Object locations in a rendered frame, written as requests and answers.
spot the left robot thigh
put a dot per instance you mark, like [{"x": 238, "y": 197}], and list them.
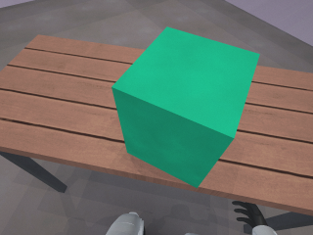
[{"x": 127, "y": 224}]

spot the right robot hand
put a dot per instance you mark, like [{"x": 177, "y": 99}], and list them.
[{"x": 256, "y": 217}]

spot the carton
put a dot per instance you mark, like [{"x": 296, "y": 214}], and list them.
[{"x": 180, "y": 103}]

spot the robot right forearm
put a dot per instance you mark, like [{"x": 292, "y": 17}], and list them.
[{"x": 263, "y": 230}]

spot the table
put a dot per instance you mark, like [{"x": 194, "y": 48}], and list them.
[{"x": 57, "y": 105}]

